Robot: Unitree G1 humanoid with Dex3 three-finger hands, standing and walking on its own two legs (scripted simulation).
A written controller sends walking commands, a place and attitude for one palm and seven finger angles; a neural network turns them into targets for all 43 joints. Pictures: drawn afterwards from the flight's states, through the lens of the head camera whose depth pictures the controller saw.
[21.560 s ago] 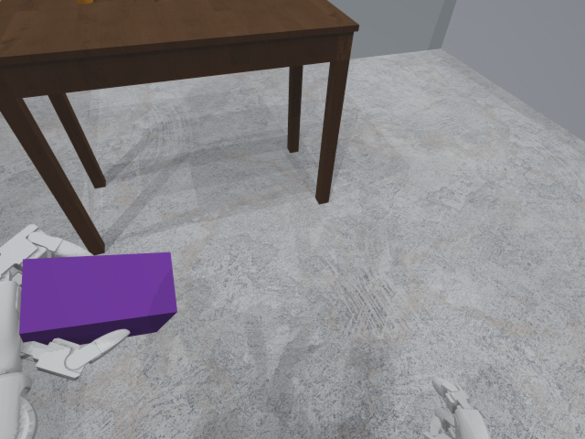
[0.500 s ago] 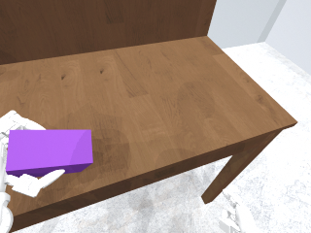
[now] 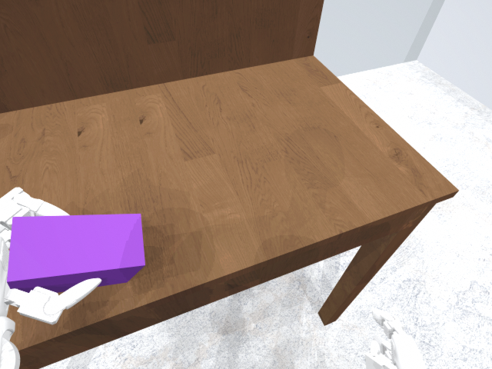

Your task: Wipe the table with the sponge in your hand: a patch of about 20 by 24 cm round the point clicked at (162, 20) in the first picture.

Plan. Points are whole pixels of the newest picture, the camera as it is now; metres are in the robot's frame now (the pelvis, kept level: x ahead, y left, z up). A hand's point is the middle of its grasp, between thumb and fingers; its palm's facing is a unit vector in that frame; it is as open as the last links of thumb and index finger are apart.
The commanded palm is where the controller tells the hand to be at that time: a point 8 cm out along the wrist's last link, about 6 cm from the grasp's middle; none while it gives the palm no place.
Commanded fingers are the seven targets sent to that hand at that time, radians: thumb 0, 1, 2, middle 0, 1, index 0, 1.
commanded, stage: come to a stop and stand still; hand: left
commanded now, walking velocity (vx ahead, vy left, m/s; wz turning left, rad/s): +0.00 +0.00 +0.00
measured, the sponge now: (98, 253) +0.23 +0.20 +0.14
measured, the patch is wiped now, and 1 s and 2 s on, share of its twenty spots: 0.00 0.00 0.00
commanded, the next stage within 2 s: look again from close up in 0.94 s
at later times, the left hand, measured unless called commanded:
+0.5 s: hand out of the picture +0.20 +0.34 +0.16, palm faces +0.44 -0.83 -0.34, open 10.3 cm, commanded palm +0.13 +0.36 +0.18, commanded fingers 0.00 0.10 1.30 -1.20 -1.60 -1.20 -1.60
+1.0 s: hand out of the picture +0.20 +0.33 +0.16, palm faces +0.39 -0.84 -0.39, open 10.2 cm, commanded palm +0.14 +0.36 +0.18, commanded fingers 0.00 0.10 1.30 -1.20 -1.60 -1.20 -1.60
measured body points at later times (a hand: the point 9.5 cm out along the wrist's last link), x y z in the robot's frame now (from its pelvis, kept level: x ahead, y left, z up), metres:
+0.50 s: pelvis -0.03 +0.08 +0.00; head -0.01 +0.11 +0.45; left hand +0.17 +0.38 +0.18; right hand +0.15 -0.14 -0.07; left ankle +0.00 +0.14 -0.74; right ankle +0.00 -0.06 -0.74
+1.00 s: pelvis -0.02 +0.08 +0.00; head +0.01 +0.10 +0.45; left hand +0.17 +0.37 +0.18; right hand +0.17 -0.14 -0.07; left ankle +0.00 +0.14 -0.74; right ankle +0.00 -0.06 -0.74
